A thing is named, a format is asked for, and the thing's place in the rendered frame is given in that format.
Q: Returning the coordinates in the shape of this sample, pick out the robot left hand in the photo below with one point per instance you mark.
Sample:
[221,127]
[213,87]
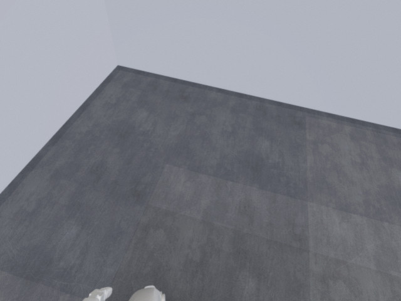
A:
[99,294]

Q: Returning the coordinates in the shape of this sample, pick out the left robot thigh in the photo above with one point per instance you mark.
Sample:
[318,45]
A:
[148,294]

